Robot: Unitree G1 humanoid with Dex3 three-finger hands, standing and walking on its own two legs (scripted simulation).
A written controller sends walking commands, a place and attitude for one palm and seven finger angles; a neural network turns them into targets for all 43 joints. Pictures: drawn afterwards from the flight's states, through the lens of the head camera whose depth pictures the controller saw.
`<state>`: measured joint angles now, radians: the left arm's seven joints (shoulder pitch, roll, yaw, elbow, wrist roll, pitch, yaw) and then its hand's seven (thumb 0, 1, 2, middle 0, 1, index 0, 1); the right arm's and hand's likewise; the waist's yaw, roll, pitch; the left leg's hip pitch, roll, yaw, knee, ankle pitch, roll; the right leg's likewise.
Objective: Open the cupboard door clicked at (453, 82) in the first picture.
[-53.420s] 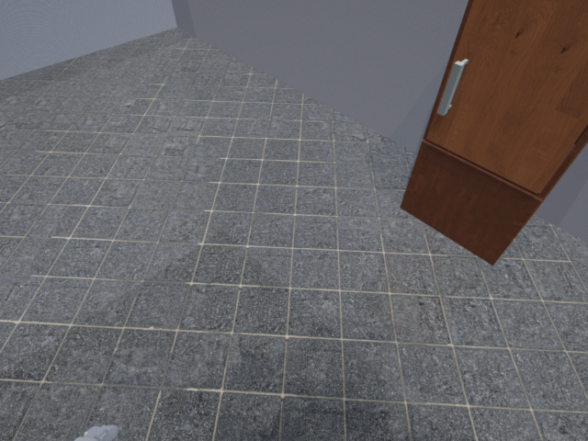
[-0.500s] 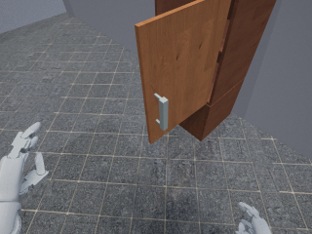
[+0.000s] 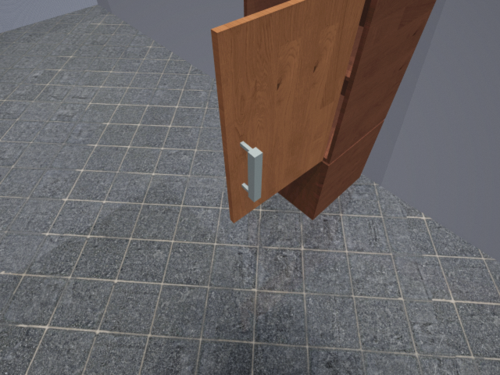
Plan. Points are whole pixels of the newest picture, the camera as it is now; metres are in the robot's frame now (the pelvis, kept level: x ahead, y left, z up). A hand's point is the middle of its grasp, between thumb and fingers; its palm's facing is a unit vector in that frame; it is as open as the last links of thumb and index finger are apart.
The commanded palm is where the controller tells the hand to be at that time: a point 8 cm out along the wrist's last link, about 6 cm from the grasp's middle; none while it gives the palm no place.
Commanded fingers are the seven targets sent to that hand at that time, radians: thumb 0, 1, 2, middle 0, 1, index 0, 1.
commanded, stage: let the arm hang, fingers relaxed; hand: left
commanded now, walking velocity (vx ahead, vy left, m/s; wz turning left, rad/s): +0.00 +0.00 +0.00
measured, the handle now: (249, 172) +0.59 +0.04 -0.11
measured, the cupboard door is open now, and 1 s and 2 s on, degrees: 87 87 87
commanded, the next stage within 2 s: look to check the result in 0.54 s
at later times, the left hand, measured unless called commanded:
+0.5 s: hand out of the picture +0.05 +0.18 -0.17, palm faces +0.01 -0.97 -0.22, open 7.3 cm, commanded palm none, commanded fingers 0.00 0.90 0.90 -0.20 -0.30 -0.20 -0.30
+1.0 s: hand out of the picture +0.06 +0.19 -0.16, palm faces +0.01 -0.96 -0.27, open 7.4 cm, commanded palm none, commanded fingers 0.00 0.90 0.90 -0.20 -0.30 -0.20 -0.30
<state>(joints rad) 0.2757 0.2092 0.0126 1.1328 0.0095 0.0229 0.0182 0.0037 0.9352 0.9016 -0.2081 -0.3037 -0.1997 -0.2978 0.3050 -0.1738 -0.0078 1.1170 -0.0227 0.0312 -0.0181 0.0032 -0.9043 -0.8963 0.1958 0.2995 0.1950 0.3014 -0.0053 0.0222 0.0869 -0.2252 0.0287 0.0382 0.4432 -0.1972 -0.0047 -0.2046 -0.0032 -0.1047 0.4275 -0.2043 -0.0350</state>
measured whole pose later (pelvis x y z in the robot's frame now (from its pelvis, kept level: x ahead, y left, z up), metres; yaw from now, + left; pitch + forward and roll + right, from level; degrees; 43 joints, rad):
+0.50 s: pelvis +0.01 +0.00 +0.00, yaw -1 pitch -2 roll +0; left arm 0.19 0.16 0.01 1.13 0.01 0.00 0.03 0.01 0.92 0.90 -0.21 -0.30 -0.20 -0.30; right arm 0.24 -0.16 -0.01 1.13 -0.02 0.00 -0.03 0.00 -0.91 -0.90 0.20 0.30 0.19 0.30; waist -0.01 0.02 0.05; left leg -0.17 0.02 0.05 0.39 -0.19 -0.01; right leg -0.17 -0.01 -0.09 0.41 -0.22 -0.03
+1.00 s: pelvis +0.03 -0.01 +0.00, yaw +0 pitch -1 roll +0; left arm 0.19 0.20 0.01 1.15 0.01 -0.01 0.02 0.01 0.90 0.90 -0.21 -0.30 -0.20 -0.30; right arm 0.20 -0.22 -0.01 1.14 -0.02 0.00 -0.03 0.00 -0.90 -0.90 0.20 0.30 0.20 0.30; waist -0.01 0.03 0.07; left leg -0.13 0.04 0.04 0.35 -0.20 -0.03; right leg -0.13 0.01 -0.10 0.37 -0.22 -0.05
